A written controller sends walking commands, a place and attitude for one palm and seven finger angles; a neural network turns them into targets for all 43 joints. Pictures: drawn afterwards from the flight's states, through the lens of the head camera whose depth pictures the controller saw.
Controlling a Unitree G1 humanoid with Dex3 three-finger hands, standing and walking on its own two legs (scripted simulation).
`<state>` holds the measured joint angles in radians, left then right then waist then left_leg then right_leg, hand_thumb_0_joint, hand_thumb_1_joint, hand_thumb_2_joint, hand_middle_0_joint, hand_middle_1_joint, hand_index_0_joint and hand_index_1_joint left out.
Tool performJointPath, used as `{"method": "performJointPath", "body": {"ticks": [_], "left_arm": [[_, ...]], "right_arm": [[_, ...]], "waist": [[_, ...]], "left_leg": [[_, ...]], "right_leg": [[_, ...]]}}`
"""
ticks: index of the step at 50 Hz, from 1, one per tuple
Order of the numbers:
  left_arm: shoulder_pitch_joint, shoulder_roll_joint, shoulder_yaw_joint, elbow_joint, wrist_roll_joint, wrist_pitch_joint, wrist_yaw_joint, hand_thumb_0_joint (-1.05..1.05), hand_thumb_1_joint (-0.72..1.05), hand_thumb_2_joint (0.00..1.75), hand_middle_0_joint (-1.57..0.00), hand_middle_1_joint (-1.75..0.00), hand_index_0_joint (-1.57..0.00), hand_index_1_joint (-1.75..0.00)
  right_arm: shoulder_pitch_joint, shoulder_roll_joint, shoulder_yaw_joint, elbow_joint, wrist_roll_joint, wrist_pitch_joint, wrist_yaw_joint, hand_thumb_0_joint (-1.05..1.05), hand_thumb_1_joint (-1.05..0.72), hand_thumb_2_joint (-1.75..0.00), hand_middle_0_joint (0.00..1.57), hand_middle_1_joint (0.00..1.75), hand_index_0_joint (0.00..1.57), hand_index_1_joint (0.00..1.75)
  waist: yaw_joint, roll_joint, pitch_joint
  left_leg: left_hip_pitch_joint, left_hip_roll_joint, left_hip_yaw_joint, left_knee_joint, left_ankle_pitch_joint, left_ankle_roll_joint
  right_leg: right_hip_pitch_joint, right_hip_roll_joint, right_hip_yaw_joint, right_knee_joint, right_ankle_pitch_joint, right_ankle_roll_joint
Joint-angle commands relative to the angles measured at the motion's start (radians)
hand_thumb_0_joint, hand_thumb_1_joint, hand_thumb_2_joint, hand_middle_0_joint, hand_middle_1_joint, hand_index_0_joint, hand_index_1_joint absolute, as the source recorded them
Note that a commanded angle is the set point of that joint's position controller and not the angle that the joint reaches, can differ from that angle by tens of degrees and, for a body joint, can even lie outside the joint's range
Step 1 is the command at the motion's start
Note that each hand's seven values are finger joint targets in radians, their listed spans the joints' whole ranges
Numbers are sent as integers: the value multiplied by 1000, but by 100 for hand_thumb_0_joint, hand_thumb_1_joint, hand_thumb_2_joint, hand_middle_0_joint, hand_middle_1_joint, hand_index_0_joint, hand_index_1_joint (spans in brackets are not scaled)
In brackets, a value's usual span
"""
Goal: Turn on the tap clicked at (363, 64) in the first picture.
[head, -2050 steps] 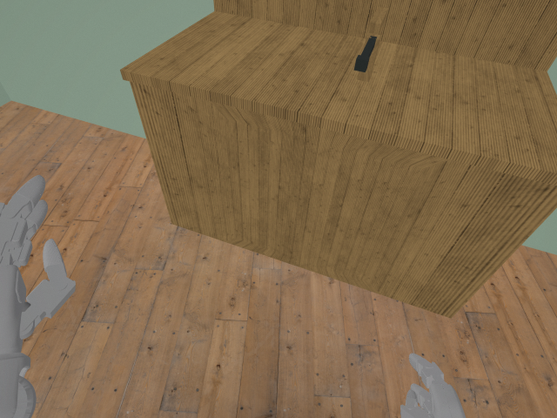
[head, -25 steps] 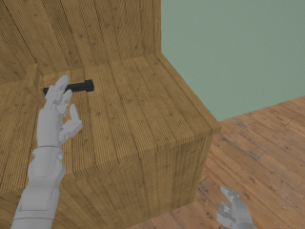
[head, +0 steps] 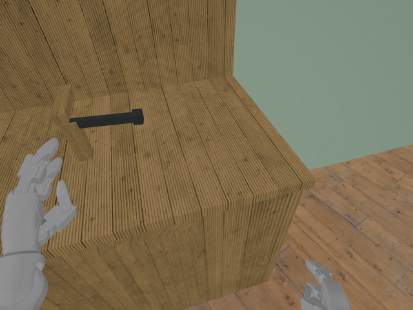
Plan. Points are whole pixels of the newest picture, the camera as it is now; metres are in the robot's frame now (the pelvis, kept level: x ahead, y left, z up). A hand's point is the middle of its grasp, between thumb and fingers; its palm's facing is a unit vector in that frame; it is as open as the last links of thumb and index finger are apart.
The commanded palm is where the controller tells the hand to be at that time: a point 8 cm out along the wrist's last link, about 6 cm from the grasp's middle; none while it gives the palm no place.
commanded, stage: draw the hand back beside the body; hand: left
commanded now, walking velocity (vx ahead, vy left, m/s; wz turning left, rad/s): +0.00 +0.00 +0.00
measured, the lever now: (137, 116) +0.51 +0.23 +0.12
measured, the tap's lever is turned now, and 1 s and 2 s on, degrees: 82 82 82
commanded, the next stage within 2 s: step back with the hand held close in 0.30 s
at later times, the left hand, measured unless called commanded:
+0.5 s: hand (68, 215) +0.20 +0.23 +0.17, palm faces +0.41 -0.84 -0.35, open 7.4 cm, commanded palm +0.15 +0.27 +0.17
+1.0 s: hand (44, 253) +0.14 +0.25 +0.15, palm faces +0.38 -0.81 -0.45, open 7.4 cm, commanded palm +0.09 +0.29 +0.17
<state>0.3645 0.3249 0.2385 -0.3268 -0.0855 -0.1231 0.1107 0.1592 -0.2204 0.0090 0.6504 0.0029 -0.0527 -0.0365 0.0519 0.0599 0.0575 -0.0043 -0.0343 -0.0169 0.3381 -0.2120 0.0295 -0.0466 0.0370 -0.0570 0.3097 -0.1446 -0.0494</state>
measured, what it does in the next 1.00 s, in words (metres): shifts its weight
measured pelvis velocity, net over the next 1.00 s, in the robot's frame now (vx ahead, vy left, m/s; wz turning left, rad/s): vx -0.06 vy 0.00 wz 0.01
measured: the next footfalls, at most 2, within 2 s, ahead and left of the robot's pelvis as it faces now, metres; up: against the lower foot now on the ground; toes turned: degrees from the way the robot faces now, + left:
right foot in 1.56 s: -0.08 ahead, -0.11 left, +0.00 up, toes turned +5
left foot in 1.82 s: -0.19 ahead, +0.12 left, +0.00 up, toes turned +7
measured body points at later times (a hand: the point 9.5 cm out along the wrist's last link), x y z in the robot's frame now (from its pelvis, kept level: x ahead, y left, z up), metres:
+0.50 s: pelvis -0.01 -0.01 +0.00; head -0.03 -0.04 +0.45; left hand +0.17 +0.27 +0.19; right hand +0.19 -0.22 -0.09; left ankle -0.01 +0.10 -0.75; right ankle +0.03 -0.09 -0.75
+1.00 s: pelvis -0.06 +0.00 -0.02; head -0.04 +0.00 +0.43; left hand +0.12 +0.29 +0.17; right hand +0.11 -0.23 -0.11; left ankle -0.01 +0.10 -0.75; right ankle +0.03 -0.09 -0.75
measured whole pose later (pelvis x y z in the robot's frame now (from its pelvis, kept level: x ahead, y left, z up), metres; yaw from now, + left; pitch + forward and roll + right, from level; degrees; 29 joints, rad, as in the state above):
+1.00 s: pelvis -0.06 +0.00 -0.02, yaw +1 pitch +0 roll +0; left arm 0.52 0.39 0.34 -0.52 -0.04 -0.15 0.17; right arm 0.20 -0.23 0.00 0.57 0.01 -0.02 -0.07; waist 0.00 0.03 0.05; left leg -0.35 -0.05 -0.02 0.55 -0.20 0.04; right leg -0.38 0.02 -0.07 0.51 -0.15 -0.03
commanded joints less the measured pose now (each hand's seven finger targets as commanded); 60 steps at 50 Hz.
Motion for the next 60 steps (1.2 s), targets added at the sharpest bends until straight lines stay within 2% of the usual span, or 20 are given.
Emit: {"method": "performJointPath", "body": {"ticks": [1, 5, 8, 10, 14, 15, 20, 21, 22, 24, 27, 32, 39, 40, 46, 49, 53, 56, 58, 60], "left_arm": [[-54, 181, 129, -253, 3, -63, 15, 0, 90, 90, -20, -30, -20, -30], [-143, 168, 99, -264, 11, -64, 20, 0, 90, 90, -20, -30, -20, -30], [-134, 160, 94, -224, 9, -64, 22, 0, 90, 90, -20, -30, -20, -30], [-130, 177, 111, -234, 9, -66, 24, 0, 90, 90, -20, -30, -20, -30], [-103, 168, 108, -222, 5, -69, 21, 0, 90, 90, -20, -30, -20, -30], [-112, 177, 117, -229, 6, -68, 21, 0, 90, 90, -20, -30, -20, -30], [-96, 187, 130, -238, 5, -73, 21, 0, 90, 90, -20, -30, -20, -30], [-107, 199, 141, -262, 2, -77, 24, 0, 90, 90, -20, -30, -20, -30], [-207, 321, 275, -353, 0, -111, 32, 0, 90, 90, -20, -30, -20, -30], [-25, 198, 189, -211, 10, -104, 19, 0, 90, 90, -20, -30, -20, -30], [49, 178, 168, -241, 11, -104, 15, 0, 90, 90, -20, -30, -20, -30], [95, 209, 191, -291, 16, -92, 28, 0, 90, 90, -20, -30, -20, -30], [93, 242, 213, -366, 25, -91, 56, 0, 90, 90, -20, -30, -20, -30], [89, 255, 220, -399, 26, -91, 59, 0, 90, 90, -20, -30, -20, -30], [110, 224, 209, -406, 39, -89, 71, 0, 90, 90, -20, -30, -20, -30], [99, 223, 221, -385, 56, -87, 74, 0, 90, 90, -20, -30, -20, -30], [90, 211, 217, -378, 69, -82, 67, 0, 90, 90, -20, -30, -20, -30], [76, 208, 211, -392, 74, -80, 62, 0, 90, 90, -20, -30, -20, -30], [70, 218, 204, -403, 62, -78, 68, 0, 90, 90, -20, -30, -20, -30], [81, 251, 224, -460, 43, -73, 80, 0, 90, 90, -20, -30, -20, -30]], "right_arm": [[-146, -106, -38, -174, 1, -61, -6, 0, -90, -90, 20, 30, 20, 30], [-150, -110, -35, -163, 2, -75, -10, 0, -90, -90, 20, 30, 20, 30], [-152, -105, -35, -158, 2, -79, -15, 0, -90, -90, 20, 30, 20, 30], [-155, -107, -33, -158, 1, -82, -17, 0, -90, -90, 20, 30, 20, 30], [-158, -101, -33, -158, 0, -80, -17, 0, -90, -90, 20, 30, 20, 30], [-160, -102, -31, -159, 0, -81, -17, 0, -90, -90, 20, 30, 20, 30], [-158, -104, -32, -161, 0, -84, -16, 0, -90, -90, 20, 30, 20, 30], [-161, -100, -32, -167, -1, -86, -18, 0, -90, -90, 20, 30, 20, 30], [-152, -99, -19, -213, 15, -70, -17, 0, -90, -90, 20, 30, 20, 30], [-117, -90, -21, -182, 5, -49, -10, 0, -90, -90, 20, 30, 20, 30], [-100, -107, -35, -215, 6, -36, -11, 0, -90, -90, 20, 30, 20, 30], [-81, -115, -50, -237, 10, -19, -22, 0, -90, -90, 20, 30, 20, 30], [-68, -113, -60, -235, 15, -22, -31, 0, -90, -90, 20, 30, 20, 30], [-70, -121, -60, -237, 14, -23, -33, 0, -90, -90, 20, 30, 20, 30], [-69, -128, -53, -245, 13, -22, -39, 0, -90, -90, 20, 30, 20, 30], [-71, -136, -56, -254, 11, -22, -41, 0, -90, -90, 20, 30, 20, 30], [-73, -131, -58, -256, 7, -19, -43, 0, -90, -90, 20, 30, 20, 30], [-63, -128, -57, -260, 5, -11, -37, 0, -90, -90, 20, 30, 20, 30], [-37, -116, -59, -247, 10, -5, -26, 0, -90, -90, 20, 30, 20, 30], [-17, -98, -55, -222, 6, -4, -18, 0, -90, -90, 20, 30, 20, 30]], "waist": [[9, 15, -98], [-8, 24, -74], [-4, -20, -59], [0, 16, -81], [6, -19, -78], [6, 28, -80], [7, 2, -90], [13, 2, -93], [-8, 9, -15], [-20, -72, -41], [-22, -16, -137], [-26, -65, -196], [-39, -76, -162], [-43, -15, -168], [-45, 38, -129], [-37, 27, -119], [-35, 32, -139], [-41, -12, -115], [-49, -132, -112], [-64, -184, -191]], "left_leg": [[-79, 43, -47, -54, 172, -23], [-75, 36, -53, -54, 125, -18], [-82, 33, -46, -54, 79, -8], [-80, 29, -45, -53, 80, -7], [-90, 30, -41, -51, 80, -5], [-90, 26, -42, -53, 79, -7], [-91, 28, -42, -46, 104, -5], [-88, 29, -39, -46, 97, -3], [-159, 59, -72, -8, 45, 16], [-153, 64, -87, 36, 71, 14], [-149, 82, -81, 53, 164, 12], [-183, 95, -87, 84, 184, 9], [-259, 84, -96, 155, -16, 13], [-266, 88, -106, 139, -22, 13], [-422, 141, -189, 21, -234, 39], [-574, 175, -234, -49, -326, 64], [-621, 192, -239, -55, -305, 76], [-658, 151, -193, 30, -380, 72], [-515, 83, -118, 262, -307, 31], [-329, 44, -49, 459, -170, -11]], "right_leg": [[51, -37, 39, -32, 63, 1], [13, -37, 42, -40, 25, 1], [4, -39, 42, -48, -13, 5], [18, -43, 46, -46, -10, 4], [28, -45, 48, -49, -11, 5], [27, -46, 49, -49, -10, 3], [39, -47, 51, -48, 12, 3], [43, -49, 52, -51, 6, 5], [-66, -110, 146, -77, 44, 16], [-101, -145, 146, -70, 66, 18], [-80, -155, 124, -2, 157, 22], [-96, -166, 127, 38, 155, 26], [-220, -207, 170, 20, -59, 3], [-223, -206, 168, 35, -75, -4], [-203, -125, 129, 110, -218, 29], [-80, -79, 124, 196, -161, 47], [-14, -64, 126, 272, -41, 52], [-43, -108, 187, 200, -123, 35], [-240, -234, 318, 34, -265, -27], [-353, -358, 358, -38, -208, -102]]}}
